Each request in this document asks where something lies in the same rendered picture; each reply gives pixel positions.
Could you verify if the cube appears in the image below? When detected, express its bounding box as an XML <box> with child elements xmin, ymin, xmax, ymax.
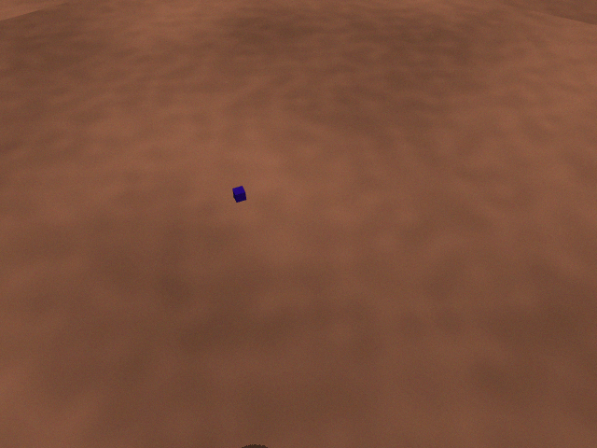
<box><xmin>232</xmin><ymin>186</ymin><xmax>246</xmax><ymax>203</ymax></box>

